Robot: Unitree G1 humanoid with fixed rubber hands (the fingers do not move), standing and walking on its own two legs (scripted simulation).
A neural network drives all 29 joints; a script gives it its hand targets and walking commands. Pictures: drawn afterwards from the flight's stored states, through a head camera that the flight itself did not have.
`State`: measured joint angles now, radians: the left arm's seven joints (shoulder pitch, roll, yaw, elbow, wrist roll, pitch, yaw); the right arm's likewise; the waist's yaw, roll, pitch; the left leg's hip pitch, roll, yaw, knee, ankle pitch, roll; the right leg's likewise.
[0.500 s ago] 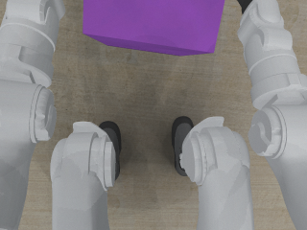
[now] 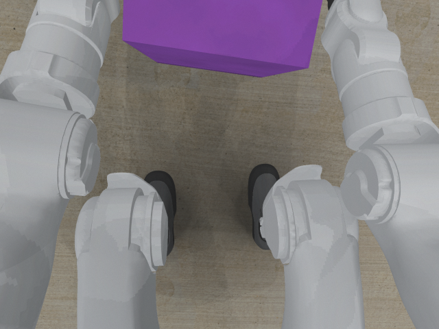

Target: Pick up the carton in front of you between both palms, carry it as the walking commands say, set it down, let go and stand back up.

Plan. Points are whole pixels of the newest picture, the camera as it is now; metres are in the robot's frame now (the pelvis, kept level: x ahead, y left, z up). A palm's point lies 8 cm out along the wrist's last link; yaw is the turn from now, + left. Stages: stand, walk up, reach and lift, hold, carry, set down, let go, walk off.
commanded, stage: reach and lift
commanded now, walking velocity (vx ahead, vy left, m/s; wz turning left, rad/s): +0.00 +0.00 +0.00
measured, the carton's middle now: out of the picture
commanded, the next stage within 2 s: none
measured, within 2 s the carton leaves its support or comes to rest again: leaves its support in 0.22 s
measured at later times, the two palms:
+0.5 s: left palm out of the picture +0.55 +0.14 -0.04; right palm out of the picture +0.52 -0.16 -0.04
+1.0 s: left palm out of the picture +0.50 +0.14 +0.10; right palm out of the picture +0.49 -0.16 +0.10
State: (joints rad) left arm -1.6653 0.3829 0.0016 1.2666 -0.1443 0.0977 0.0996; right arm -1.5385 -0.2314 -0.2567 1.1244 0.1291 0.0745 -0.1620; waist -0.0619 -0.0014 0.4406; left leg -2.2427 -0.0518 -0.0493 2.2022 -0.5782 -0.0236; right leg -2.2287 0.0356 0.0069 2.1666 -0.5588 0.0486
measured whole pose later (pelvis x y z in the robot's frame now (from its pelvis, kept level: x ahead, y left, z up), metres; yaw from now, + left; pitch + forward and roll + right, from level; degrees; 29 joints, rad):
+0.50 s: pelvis +0.01 +0.00 +0.04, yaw +1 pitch +42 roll -1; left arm -1.28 0.16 0.30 0.89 0.09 0.33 0.09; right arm -1.17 -0.06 -0.47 0.74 -0.07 0.32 -0.12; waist -0.05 0.00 0.00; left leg -2.23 -0.11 -0.07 2.06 -0.56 -0.06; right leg -2.22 0.09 0.06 2.04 -0.55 0.08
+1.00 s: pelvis +0.01 +0.00 +0.15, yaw +2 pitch +42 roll +0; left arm -1.02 0.01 0.41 0.69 0.21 0.40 0.04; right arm -0.96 0.04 -0.50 0.59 -0.21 0.40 -0.06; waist -0.03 0.01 -0.18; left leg -1.90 -0.12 -0.09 1.66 -0.49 -0.05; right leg -1.90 0.10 0.09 1.65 -0.48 0.07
